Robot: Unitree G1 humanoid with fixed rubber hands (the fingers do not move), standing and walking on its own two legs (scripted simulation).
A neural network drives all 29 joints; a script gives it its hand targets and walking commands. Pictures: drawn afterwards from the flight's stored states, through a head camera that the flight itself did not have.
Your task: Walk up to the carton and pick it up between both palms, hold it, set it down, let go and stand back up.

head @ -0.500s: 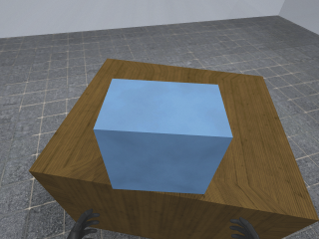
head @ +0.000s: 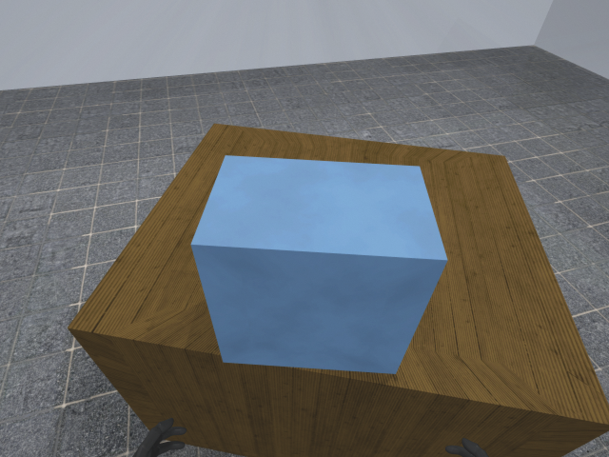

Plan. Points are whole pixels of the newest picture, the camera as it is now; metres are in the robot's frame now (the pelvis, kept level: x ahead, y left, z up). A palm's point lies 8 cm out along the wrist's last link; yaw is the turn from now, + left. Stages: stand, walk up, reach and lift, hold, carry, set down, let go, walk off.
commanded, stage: stand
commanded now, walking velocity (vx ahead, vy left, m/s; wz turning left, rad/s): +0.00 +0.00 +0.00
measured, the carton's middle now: (315, 270) +0.41 +0.01 +0.01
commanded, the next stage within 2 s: none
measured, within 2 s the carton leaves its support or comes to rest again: neither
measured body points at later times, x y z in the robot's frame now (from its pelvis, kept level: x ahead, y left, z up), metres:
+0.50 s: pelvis -0.04 +0.01 +0.00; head -0.06 +0.02 +0.45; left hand -0.05 +0.26 -0.15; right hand -0.02 -0.23 -0.14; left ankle -0.01 +0.11 -0.74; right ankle -0.01 -0.11 -0.74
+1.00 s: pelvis -0.09 +0.01 +0.00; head -0.10 +0.01 +0.45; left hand -0.13 +0.25 -0.15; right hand -0.08 -0.22 -0.16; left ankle -0.01 +0.11 -0.74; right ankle -0.01 -0.11 -0.74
